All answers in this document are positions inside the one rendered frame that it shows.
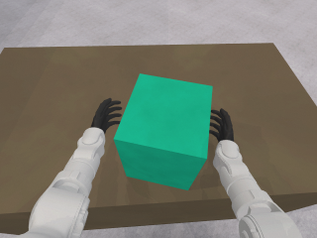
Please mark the right robot upper arm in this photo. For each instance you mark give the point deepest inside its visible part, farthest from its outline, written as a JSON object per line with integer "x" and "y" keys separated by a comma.
{"x": 267, "y": 225}

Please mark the right robot hand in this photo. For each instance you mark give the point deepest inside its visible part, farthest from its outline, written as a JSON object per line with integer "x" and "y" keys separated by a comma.
{"x": 225, "y": 129}

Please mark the carton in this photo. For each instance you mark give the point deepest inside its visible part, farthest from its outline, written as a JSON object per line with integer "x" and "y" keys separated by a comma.
{"x": 163, "y": 135}

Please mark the robot left forearm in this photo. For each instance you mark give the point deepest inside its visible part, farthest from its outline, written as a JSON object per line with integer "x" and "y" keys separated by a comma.
{"x": 80, "y": 170}

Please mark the robot right forearm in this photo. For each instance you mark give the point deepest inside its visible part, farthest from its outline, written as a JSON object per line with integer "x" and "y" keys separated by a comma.
{"x": 242, "y": 188}

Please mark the left robot hand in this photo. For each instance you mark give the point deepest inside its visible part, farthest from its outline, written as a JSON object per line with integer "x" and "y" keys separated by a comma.
{"x": 102, "y": 116}

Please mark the pedestal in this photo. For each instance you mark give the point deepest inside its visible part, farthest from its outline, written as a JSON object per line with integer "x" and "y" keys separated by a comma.
{"x": 50, "y": 95}

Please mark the left robot upper arm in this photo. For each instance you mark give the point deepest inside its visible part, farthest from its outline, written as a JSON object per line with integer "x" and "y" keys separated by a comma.
{"x": 61, "y": 214}

